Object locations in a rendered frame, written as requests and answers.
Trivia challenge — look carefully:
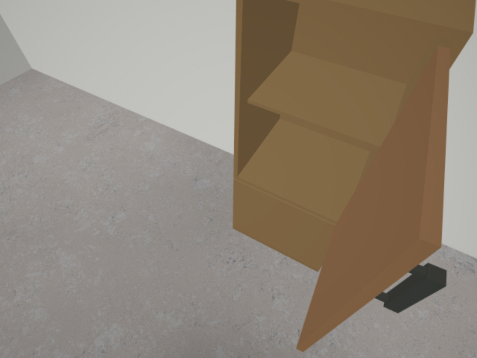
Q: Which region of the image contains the cupboard door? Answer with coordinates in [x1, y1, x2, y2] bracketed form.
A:
[296, 46, 450, 352]

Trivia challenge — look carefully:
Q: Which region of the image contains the handle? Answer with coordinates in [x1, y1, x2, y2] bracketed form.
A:
[375, 263, 446, 313]

